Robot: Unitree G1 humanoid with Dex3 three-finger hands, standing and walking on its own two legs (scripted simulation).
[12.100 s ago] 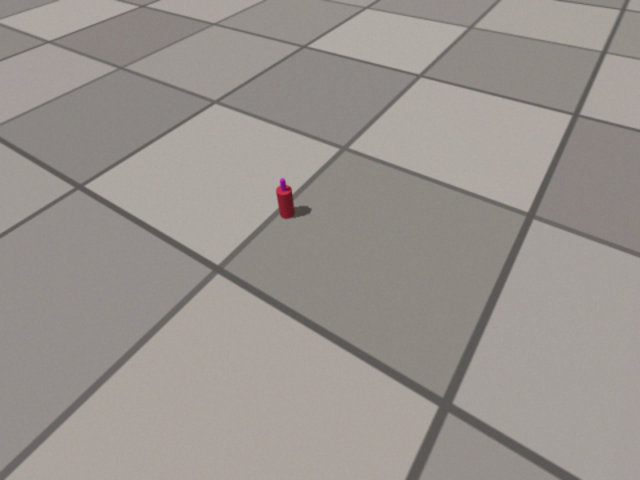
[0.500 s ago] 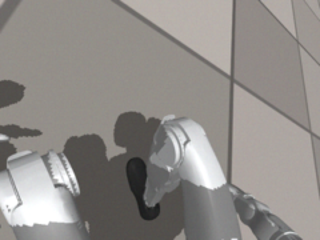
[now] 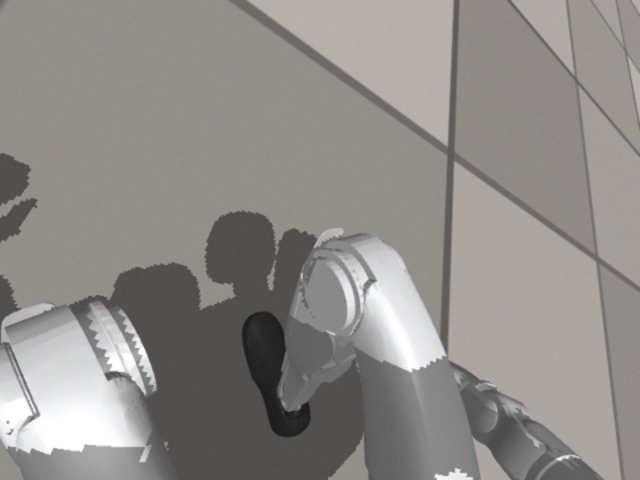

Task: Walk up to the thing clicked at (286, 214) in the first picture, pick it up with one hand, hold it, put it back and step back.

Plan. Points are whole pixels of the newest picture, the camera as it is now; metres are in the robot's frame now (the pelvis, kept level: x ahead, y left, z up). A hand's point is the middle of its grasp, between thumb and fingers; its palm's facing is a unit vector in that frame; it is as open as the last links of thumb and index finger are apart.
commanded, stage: close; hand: left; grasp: from the side
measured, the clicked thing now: out of the picture +0.47 +0.30 -0.19
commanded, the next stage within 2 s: settle in 0.24 s
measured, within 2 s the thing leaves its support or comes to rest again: leaves its support in 0.64 s
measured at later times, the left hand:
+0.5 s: hand out of the picture +0.45 +0.29 -0.18, palm faces +0.36 -0.93 -0.04, open 9.8 cm
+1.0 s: hand out of the picture +0.45 +0.32 -0.10, palm faces +0.35 -0.94 -0.04, open 9.9 cm
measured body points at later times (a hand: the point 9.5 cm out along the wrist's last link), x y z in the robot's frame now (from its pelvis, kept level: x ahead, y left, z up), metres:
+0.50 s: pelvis +0.00 +0.00 +0.00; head +0.25 +0.19 +0.32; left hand +0.43 +0.34 -0.18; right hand +0.16 -0.25 -0.03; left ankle +0.07 +0.12 -0.26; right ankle +0.15 -0.13 -0.26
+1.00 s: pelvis +0.00 +0.00 +0.02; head +0.22 +0.18 +0.37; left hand +0.42 +0.36 -0.10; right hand +0.16 -0.25 -0.04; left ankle +0.07 +0.12 -0.26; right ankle +0.15 -0.13 -0.26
